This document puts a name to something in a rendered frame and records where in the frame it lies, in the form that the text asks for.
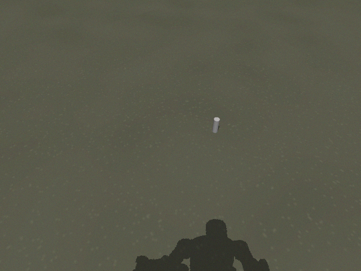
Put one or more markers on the can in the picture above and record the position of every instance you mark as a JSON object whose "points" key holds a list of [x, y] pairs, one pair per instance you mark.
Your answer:
{"points": [[215, 125]]}

